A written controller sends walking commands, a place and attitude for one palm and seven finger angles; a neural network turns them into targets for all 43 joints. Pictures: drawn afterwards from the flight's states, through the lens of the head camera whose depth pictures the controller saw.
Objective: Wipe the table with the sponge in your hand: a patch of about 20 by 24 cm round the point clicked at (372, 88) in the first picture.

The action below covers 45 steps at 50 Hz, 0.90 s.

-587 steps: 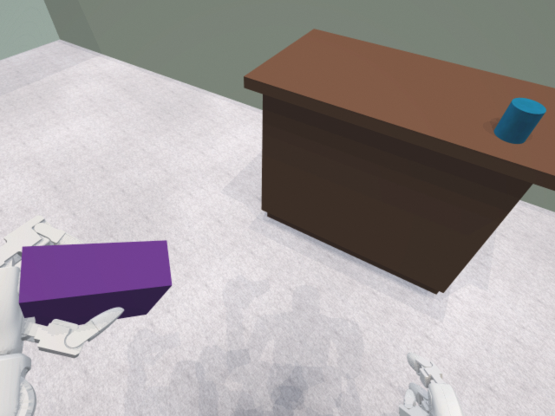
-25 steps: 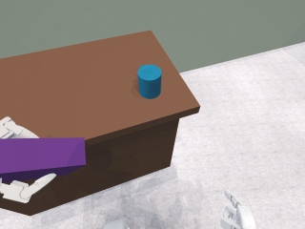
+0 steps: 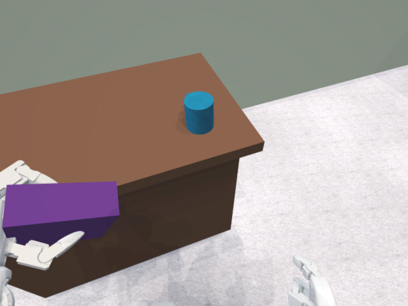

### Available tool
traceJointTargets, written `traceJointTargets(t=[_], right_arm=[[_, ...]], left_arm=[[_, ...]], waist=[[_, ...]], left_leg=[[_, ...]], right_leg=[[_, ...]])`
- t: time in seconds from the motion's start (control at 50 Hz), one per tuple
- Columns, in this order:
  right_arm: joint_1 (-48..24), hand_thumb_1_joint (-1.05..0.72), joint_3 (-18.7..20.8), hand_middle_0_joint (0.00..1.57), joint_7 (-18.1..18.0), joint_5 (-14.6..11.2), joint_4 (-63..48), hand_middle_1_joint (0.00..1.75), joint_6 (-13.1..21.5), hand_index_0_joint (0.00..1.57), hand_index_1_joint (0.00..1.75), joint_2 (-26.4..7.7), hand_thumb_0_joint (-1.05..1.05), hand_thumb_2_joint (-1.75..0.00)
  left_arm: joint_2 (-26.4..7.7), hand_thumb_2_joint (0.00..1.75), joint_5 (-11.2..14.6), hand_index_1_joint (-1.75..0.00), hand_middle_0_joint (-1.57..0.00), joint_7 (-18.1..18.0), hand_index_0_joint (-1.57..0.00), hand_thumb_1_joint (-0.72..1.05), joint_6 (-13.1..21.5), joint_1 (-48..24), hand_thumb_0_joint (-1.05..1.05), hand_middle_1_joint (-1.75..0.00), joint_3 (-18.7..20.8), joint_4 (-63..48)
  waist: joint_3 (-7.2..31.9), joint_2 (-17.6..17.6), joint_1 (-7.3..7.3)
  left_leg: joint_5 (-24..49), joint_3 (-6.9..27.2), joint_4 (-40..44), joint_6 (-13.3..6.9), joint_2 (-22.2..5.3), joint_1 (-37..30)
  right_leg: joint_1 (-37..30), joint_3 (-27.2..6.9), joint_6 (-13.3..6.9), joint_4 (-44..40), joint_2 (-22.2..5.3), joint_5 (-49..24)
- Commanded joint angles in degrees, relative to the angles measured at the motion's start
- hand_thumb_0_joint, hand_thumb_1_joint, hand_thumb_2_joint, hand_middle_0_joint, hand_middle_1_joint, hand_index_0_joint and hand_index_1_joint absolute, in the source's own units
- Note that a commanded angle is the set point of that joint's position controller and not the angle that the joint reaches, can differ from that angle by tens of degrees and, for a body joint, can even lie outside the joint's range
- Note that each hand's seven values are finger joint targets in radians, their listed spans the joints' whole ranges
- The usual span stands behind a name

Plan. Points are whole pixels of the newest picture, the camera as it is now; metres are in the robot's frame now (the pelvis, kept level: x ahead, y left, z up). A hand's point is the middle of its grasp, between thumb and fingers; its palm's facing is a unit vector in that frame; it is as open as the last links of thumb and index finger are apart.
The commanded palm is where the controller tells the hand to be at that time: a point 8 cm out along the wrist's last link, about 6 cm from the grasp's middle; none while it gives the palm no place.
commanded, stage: come to a stop and stand still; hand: left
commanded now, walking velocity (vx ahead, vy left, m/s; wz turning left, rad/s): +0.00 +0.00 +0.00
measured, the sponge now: (79, 214) +0.22 +0.20 +0.14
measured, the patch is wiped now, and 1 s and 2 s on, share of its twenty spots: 0.00 0.00 0.00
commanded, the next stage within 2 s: look again from close up in 0.78 s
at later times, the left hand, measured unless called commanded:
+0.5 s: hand (24, 260) +0.15 +0.24 +0.16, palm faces +0.42 -0.81 -0.40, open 9.6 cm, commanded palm +0.10 +0.27 +0.18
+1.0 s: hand out of the picture +0.17 +0.28 +0.19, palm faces +0.50 -0.76 -0.42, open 9.6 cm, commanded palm +0.08 +0.27 +0.18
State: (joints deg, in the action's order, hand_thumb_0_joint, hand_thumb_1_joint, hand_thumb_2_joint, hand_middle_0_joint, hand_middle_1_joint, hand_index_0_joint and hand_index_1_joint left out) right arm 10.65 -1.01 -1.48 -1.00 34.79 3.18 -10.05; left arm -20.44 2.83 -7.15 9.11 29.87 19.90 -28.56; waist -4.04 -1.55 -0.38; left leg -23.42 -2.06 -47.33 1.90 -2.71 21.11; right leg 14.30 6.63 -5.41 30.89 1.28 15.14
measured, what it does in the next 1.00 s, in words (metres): steps on the spot: left foot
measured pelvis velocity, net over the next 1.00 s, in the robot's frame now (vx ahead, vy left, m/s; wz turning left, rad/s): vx -0.08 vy -0.01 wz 0.01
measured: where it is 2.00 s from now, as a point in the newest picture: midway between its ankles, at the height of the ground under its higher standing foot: outside the picture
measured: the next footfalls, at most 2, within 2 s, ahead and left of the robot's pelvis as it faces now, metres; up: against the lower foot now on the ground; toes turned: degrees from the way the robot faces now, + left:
left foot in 0.20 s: -0.02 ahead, +0.11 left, +0.00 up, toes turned +0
right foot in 1.76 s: +0.14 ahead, -0.01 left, +0.00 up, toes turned -7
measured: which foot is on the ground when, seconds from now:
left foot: up 0.00-0.18, down 0.20-1.00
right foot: down 0.00-1.00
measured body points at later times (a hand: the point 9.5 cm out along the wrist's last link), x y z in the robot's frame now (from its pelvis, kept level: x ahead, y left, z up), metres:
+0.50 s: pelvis -0.05 -0.01 +0.00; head -0.06 -0.02 +0.45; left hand +0.12 +0.28 +0.18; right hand +0.11 -0.23 -0.09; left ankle -0.04 +0.11 -0.73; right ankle +0.02 -0.06 -0.73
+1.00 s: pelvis -0.08 -0.01 +0.00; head -0.06 -0.01 +0.45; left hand +0.13 +0.31 +0.21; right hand +0.08 -0.23 -0.10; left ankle -0.07 +0.11 -0.73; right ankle +0.02 -0.06 -0.73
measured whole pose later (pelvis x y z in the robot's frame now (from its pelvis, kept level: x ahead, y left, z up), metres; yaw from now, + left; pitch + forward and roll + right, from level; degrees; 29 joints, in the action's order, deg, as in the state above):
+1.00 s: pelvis -0.08 -0.01 +0.00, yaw +0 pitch -2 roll +1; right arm 15.0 -1.0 -2.1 -0.7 36.3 7.5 -11.6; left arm -26.0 1.3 -5.8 14.0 11.2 24.5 -12.6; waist -3.4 0.3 2.8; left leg -19.3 -0.4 -32.1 -1.2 0.2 13.2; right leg 17.8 6.8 -4.7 24.5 3.3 5.8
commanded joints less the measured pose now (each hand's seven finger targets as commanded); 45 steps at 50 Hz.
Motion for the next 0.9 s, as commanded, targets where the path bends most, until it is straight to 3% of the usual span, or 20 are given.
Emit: traceJointTargets(t=[0.0, 0.06, 0.14, 0.2, 0.22, 0.24, 0.3, 0.36, 0.38, 0.44, 0.48, 0.54, 0.58, 0.64, 0.68, 0.72, 0.8, 0.84, 0.86, 0.88], right_arm=[[-5.93, -0.90, 1.37, 0.20, -1.67, 0.46, -8.12, 0.30, 2.32, 0.20, 0.30, -5.03, 0.00, -0.90], [-6.25, -0.90, 1.55, 0.20, -2.53, 0.81, -8.01, 0.30, 2.88, 0.20, 0.30, -5.47, 0.00, -0.90], [-3.08, -0.90, 2.48, 0.20, -2.65, 1.50, -7.84, 0.30, 2.82, 0.20, 0.30, -6.94, 0.00, -0.90], [-3.97, -0.90, 3.28, 0.20, -2.71, 0.80, -9.32, 0.30, 2.77, 0.20, 0.30, -9.11, 0.00, -0.90], [-3.63, -0.90, 3.11, 0.20, -2.63, 0.62, -9.10, 0.30, 2.76, 0.20, 0.30, -8.72, 0.00, -0.90], [-4.05, -0.90, 2.70, 0.20, -2.73, 1.19, -8.83, 0.30, 2.79, 0.20, 0.30, -8.40, 0.00, -0.90], [-3.99, -0.90, 2.59, 0.20, -2.61, 1.00, -8.43, 0.30, 3.04, 0.20, 0.30, -8.45, 0.00, -0.90], [-3.43, -0.90, 2.61, 0.20, -2.70, 0.74, -8.38, 0.30, 3.67, 0.20, 0.30, -8.34, 0.00, -0.90], [-3.14, -0.90, 2.51, 0.20, -2.57, 0.80, -8.32, 0.30, 3.70, 0.20, 0.30, -8.30, 0.00, -0.90], [-2.58, -0.90, 2.79, 0.20, -2.17, 1.01, -7.77, 0.30, 3.12, 0.20, 0.30, -7.93, 0.00, -0.90], [-2.87, -0.90, 2.32, 0.20, -1.81, 1.25, -7.69, 0.30, 2.84, 0.20, 0.30, -6.93, 0.00, -0.90], [-3.64, -0.90, 1.77, 0.20, -1.74, 1.66, -7.55, 0.30, 2.56, 0.20, 0.30, -6.62, 0.00, -0.90], [-3.21, -0.90, 1.54, 0.20, -2.00, 1.93, -7.71, 0.30, 2.37, 0.20, 0.30, -6.56, 0.00, -0.90], [-3.11, -0.90, 1.95, 0.20, -1.89, 2.01, -8.78, 0.30, 2.18, 0.20, 0.30, -7.99, 0.00, -0.90], [-3.83, -0.90, 1.65, 0.20, -2.25, 1.31, -9.02, 0.30, 2.34, 0.20, 0.30, -7.70, 0.00, -0.90], [-3.47, -0.90, 2.07, 0.20, -2.33, 1.00, -8.96, 0.30, 2.56, 0.20, 0.30, -7.71, 0.00, -0.90], [-2.45, -0.90, 2.42, 0.20, -2.43, 0.95, -8.05, 0.30, 3.67, 0.20, 0.30, -8.22, 0.00, -0.90], [-2.34, -0.90, 2.30, 0.20, -2.20, 0.88, -7.85, 0.30, 4.06, 0.20, 0.30, -8.11, 0.00, -0.90], [7.70, -0.90, 2.87, 0.20, -2.30, 2.45, -5.00, 0.30, 8.40, 0.20, 0.30, -9.59, 0.00, -0.90], [2.45, -0.90, 1.32, 0.20, -2.03, 0.85, -4.02, 0.30, 7.86, 0.20, 0.30, -3.91, 0.00, -0.90]], left_arm=[[-10.10, 1.30, -0.02, -1.60, -1.20, -2.30, -1.20, 0.10, 3.75, -4.23, 0.00, -1.60, 7.40, -9.83], [-9.99, 1.30, -0.56, -1.60, -1.20, -2.73, -1.20, 0.10, 4.62, -6.58, 0.00, -1.60, 6.61, -10.98], [-10.85, 1.30, -0.92, -1.60, -1.20, -3.45, -1.20, 0.10, 5.21, -6.02, 0.00, -1.60, 6.42, -15.97], [-10.73, 1.30, -1.34, -1.60, -1.20, -3.58, -1.20, 0.10, 5.83, -5.42, 0.00, -1.60, 5.65, -16.78], [-10.54, 1.30, -1.15, -1.60, -1.20, -3.32, -1.20, 0.10, 5.48, -3.52, 0.00, -1.60, 6.02, -13.78], [-10.96, 1.30, -0.99, -1.60, -1.20, -3.02, -1.20, 0.10, 5.48, -4.35, 0.00, -1.60, 6.60, -14.12], [-8.73, 1.30, -1.70, -1.60, -1.20, -2.47, -1.20, 0.10, 5.21, -7.75, 0.00, -1.60, 4.66, -10.09], [-8.25, 1.30, -1.57, -1.60, -1.20, -2.25, -1.20, 0.10, 4.93, -9.22, 0.00, -1.60, 4.12, -7.41], [-8.04, 1.30, -1.57, -1.60, -1.20, -2.05, -1.20, 0.10, 4.67, -9.17, 0.00, -1.60, 3.81, -5.99], [-9.10, 1.30, -1.44, -1.60, -1.20, -1.93, -1.20, 0.10, 3.93, -11.28, 0.00, -1.60, 3.69, -6.72], [-9.44, 1.30, -1.84, -1.60, -1.20, -2.19, -1.20, 0.10, 3.68, -13.19, 0.00, -1.60, 3.16, -8.22], [-10.90, 1.30, -1.86, -1.60, -1.20, -2.69, -1.20, 0.10, 3.72, -12.72, 0.00, -1.60, 4.76, -10.98], [-10.86, 1.30, -1.65, -1.60, -1.20, -2.90, -1.20, 0.10, 4.04, -9.62, 0.00, -1.60, 4.91, -12.62], [-11.54, 1.30, -1.53, -1.60, -1.20, -3.01, -1.20, 0.10, 4.74, -7.87, 0.00, -1.60, 5.98, -14.98], [-11.06, 1.30, -1.63, -1.60, -1.20, -3.13, -1.20, 0.10, 4.97, -5.42, 0.00, -1.60, 6.50, -13.26], [-9.67, 1.30, -2.02, -1.60, -1.20, -2.87, -1.20, 0.10, 4.68, -5.72, 0.00, -1.60, 5.70, -10.89], [-8.78, 1.30, -1.82, -1.60, -1.20, -2.44, -1.20, 0.10, 4.57, -6.23, 0.00, -1.60, 4.86, -7.51], [-8.02, 1.30, -1.80, -1.60, -1.20, -2.04, -1.20, 0.10, 4.49, -6.90, 0.00, -1.60, 3.76, -6.59], [-57.32, 1.30, -9.83, -1.60, -1.20, -2.02, -1.20, 0.10, 10.33, -71.89, 0.00, -1.60, 37.32, -21.92], [-21.62, 1.30, -3.52, -1.60, -1.20, 0.87, -1.20, 0.10, 8.58, -38.03, 0.00, -1.60, 14.69, 13.18]], waist=[[8.92, 7.97, 0.22], [9.60, 7.49, 1.05], [12.91, 0.24, 0.22], [10.10, -9.36, 1.56], [9.51, -8.91, 1.37], [7.74, -13.09, 0.96], [3.31, -9.39, 0.93], [4.12, -3.56, 0.64], [4.00, -1.02, 0.68], [4.26, 6.83, 0.26], [5.89, 9.41, 0.14], [9.35, 6.61, 0.40], [9.57, 1.70, 0.55], [8.24, -6.21, 0.89], [6.40, -9.41, 1.25], [4.69, -6.98, 1.04], [7.07, -2.21, 0.57], [6.97, 0.17, 0.46], [-3.64, 7.47, 0.19], [14.44, 5.34, 0.93]], left_leg=[[-1.22, 0.60, -4.37, -0.26, 0.68, 2.70], [-1.01, -0.57, 4.04, -1.24, 1.13, -0.59], [8.81, -0.23, 24.38, -2.04, 1.25, -11.20], [24.17, 10.30, 27.97, -5.68, -10.27, -11.40], [22.32, 9.20, 27.99, -5.53, -10.36, -7.55], [18.43, 9.66, 30.45, -5.63, -10.56, -3.25], [7.11, 7.22, 30.53, -5.17, -9.70, 5.90], [0.08, 4.79, 28.01, -4.00, -6.24, 4.87], [-3.76, 4.02, 26.52, -3.70, -4.63, 4.92], [-3.37, 0.94, 14.45, -2.72, 0.67, -3.03], [-0.73, 1.27, 8.62, -2.76, 1.75, -5.21], [0.28, 1.35, 11.25, -2.94, 2.00, -7.69], [2.64, 0.80, 19.72, -3.09, 2.28, -10.20], [-0.95, 8.89, 31.33, -5.18, -3.99, -3.21], [-10.15, 10.86, 35.48, -6.14, -7.32, 8.15], [-7.67, 9.46, 33.56, -5.81, -7.07, 10.37], [2.39, 5.85, 27.26, -4.11, -4.03, 3.67], [-1.05, 4.49, 25.41, -3.44, -2.06, 2.82], [6.22, -1.43, 19.35, -3.46, 1.03, 2.41], [4.90, 0.17, 15.21, -4.40, 2.38, -3.52]], right_leg=[[-6.14, -14.51, -2.65, -12.42, -16.71, -22.29], [-7.40, -14.60, -2.64, -13.16, -16.14, -19.11], [-8.03, -13.19, 0.36, -10.64, -12.93, -8.89], [-4.30, -8.47, 5.15, -4.71, -4.88, -4.63], [-6.14, -7.72, 5.39, -4.39, -4.48, -3.16], [-6.86, -6.36, 5.40, -2.30, -4.16, -0.64], [-9.61, -6.56, 5.62, -1.86, -4.12, -0.52], [-9.22, -8.77, 5.45, -6.06, -4.95, -3.17], [-7.76, -10.97, 5.22, -8.72, -5.85, 1.34], [3.15, -21.86, 2.69, -21.35, -12.63, 19.64], [3.98, -23.88, 1.15, -24.36, -16.60, 23.77], [1.64, -19.10, 0.20, -21.53, -16.07, 18.08], [0.16, -15.52, 1.30, -19.19, -13.03, 15.74], [-5.46, -10.97, 4.60, -11.21, -5.72, 10.70], [-12.95, -8.90, 5.69, -5.50, -4.14, 6.35], [-14.19, -8.47, 5.74, -4.42, -3.74, 0.60], [-11.10, -10.48, 5.18, -8.40, -5.09, -4.45], [-8.72, -12.77, 4.70, -10.99, -6.79, 0.46], [1.78, -12.62, 15.45, -15.26, -4.22, -0.29], [-3.72, -11.84, 9.01, -14.72, -11.82, 11.86]])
